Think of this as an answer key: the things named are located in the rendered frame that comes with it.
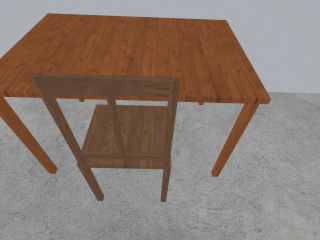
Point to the table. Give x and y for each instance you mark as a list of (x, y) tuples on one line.
[(204, 53)]

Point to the chair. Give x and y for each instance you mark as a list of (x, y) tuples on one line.
[(119, 136)]

